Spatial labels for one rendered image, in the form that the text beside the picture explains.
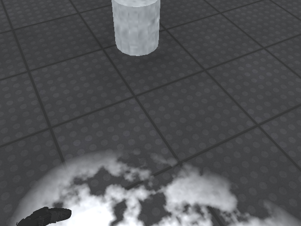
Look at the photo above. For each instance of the robot left hand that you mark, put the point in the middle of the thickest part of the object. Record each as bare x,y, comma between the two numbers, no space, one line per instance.
45,216

